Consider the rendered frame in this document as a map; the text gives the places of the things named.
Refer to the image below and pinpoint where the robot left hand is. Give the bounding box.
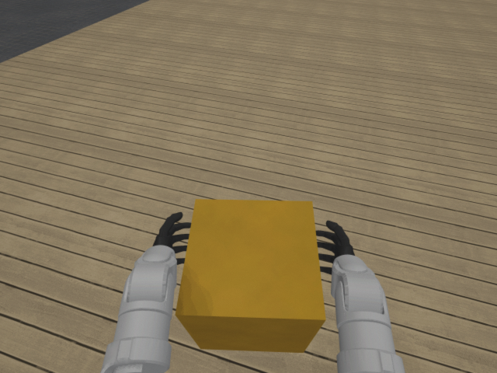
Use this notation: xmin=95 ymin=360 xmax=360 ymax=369
xmin=153 ymin=212 xmax=191 ymax=265

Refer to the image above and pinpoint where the carton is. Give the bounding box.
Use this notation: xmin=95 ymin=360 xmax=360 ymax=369
xmin=176 ymin=199 xmax=326 ymax=353

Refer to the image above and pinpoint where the robot right hand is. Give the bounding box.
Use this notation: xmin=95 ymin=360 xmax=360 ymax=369
xmin=316 ymin=221 xmax=355 ymax=275

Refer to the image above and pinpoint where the robot left forearm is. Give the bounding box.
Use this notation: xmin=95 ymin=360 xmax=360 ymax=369
xmin=100 ymin=245 xmax=177 ymax=373

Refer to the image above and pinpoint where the robot right forearm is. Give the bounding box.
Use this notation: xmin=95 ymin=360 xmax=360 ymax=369
xmin=331 ymin=255 xmax=405 ymax=373

